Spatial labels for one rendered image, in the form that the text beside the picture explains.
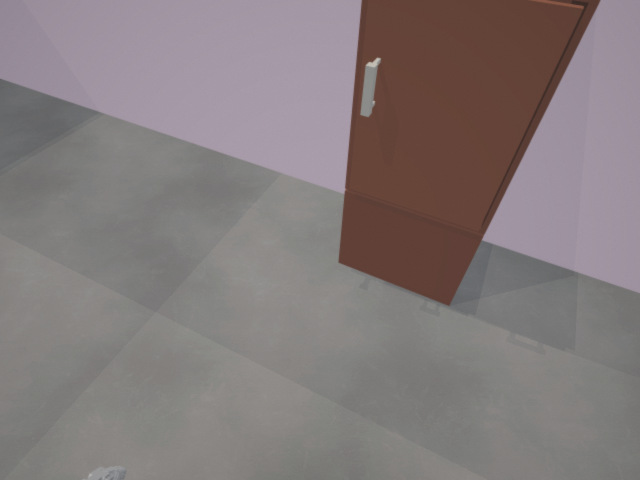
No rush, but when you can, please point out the cupboard door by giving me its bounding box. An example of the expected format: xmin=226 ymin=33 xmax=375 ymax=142
xmin=349 ymin=0 xmax=584 ymax=231

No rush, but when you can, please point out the handle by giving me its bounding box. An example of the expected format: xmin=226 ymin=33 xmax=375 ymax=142
xmin=360 ymin=58 xmax=381 ymax=117

